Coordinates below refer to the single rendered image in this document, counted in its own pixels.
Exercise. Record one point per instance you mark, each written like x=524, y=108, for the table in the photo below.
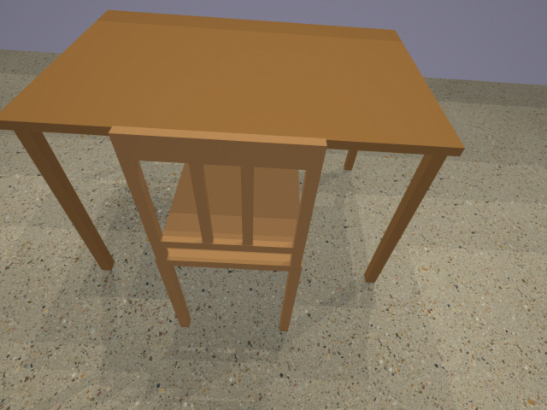
x=356, y=87

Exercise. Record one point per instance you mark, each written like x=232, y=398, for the chair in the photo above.
x=236, y=205

